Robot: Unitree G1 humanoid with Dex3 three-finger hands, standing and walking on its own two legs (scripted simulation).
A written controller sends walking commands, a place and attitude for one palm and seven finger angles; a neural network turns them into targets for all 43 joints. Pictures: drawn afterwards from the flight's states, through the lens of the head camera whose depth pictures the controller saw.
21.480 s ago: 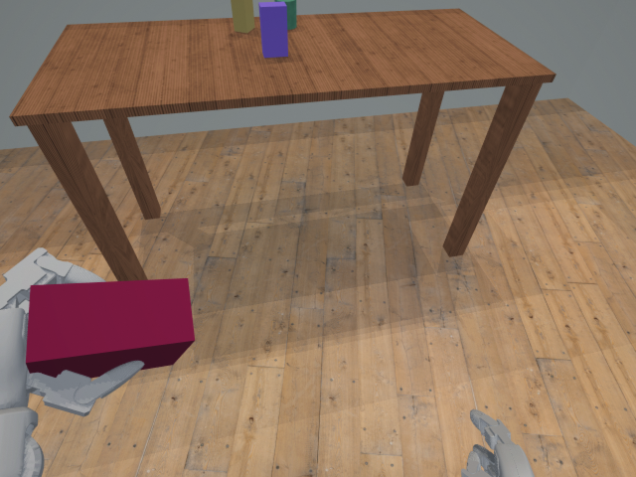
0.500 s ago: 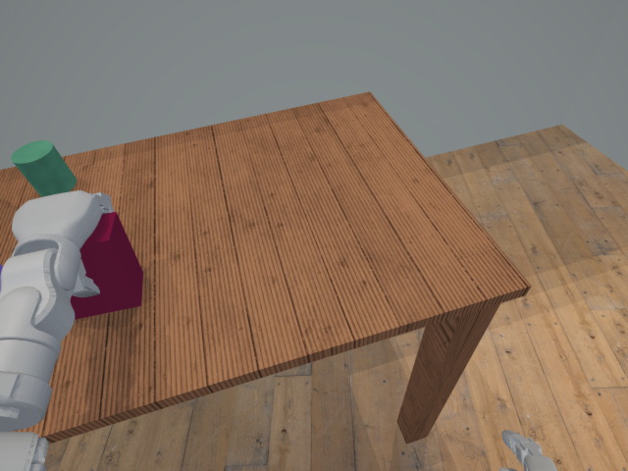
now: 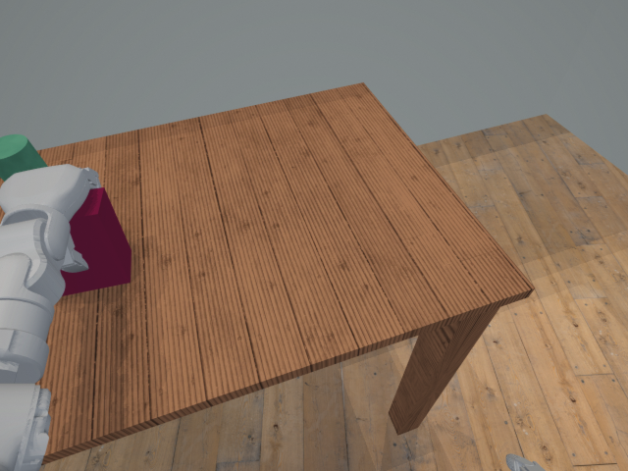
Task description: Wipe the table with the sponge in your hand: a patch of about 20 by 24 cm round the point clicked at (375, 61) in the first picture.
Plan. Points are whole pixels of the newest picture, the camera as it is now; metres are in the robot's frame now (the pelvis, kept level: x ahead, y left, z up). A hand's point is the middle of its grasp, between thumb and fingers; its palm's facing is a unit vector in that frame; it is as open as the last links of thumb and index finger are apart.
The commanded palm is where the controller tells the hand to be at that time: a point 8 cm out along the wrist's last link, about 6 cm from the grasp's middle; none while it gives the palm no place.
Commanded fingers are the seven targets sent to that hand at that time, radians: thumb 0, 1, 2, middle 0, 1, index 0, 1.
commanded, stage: slide across to the middle lane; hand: left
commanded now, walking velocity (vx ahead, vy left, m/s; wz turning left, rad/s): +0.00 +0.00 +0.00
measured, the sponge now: (83, 254) +0.37 +0.35 +0.07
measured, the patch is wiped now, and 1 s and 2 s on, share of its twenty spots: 0.35 0.35 0.50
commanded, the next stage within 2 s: wipe back along the middle lane in 0.70 s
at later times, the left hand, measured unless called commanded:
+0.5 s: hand (104, 203) +0.41 +0.32 +0.12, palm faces -0.05 +0.01 -1.00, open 10.2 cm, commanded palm +0.39 +0.30 +0.18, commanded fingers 0.00 0.10 1.30 -1.20 -1.60 -1.20 -1.60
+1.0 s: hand (133, 205) +0.41 +0.28 +0.12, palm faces -0.03 -0.03 -1.00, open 10.2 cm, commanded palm +0.38 +0.27 +0.17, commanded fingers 0.00 0.10 1.30 -1.20 -1.60 -1.20 -1.60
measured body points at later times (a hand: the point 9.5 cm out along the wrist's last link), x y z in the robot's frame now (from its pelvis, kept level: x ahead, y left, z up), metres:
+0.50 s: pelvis +0.02 +0.01 +0.00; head +0.05 -0.01 +0.45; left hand +0.41 +0.31 +0.18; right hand +0.18 -0.24 -0.12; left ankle +0.01 +0.10 -0.74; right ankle +0.00 -0.11 -0.74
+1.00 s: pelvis +0.04 +0.00 +0.00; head +0.06 -0.03 +0.45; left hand +0.41 +0.28 +0.17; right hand +0.22 -0.24 -0.11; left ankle +0.01 +0.10 -0.74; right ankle +0.00 -0.11 -0.74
